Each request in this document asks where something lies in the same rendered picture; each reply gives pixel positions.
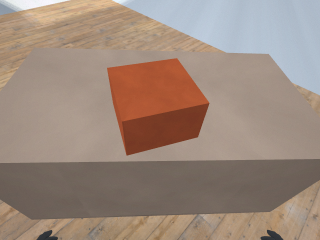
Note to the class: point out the pedestal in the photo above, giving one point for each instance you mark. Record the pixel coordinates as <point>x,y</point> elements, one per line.
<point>62,154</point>

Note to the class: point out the right robot hand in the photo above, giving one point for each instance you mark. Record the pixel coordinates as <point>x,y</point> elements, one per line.
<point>272,236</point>

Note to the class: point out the carton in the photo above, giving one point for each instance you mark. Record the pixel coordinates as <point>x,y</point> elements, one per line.
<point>156,104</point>

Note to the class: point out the left robot hand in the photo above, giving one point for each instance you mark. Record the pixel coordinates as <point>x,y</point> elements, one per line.
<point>46,236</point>

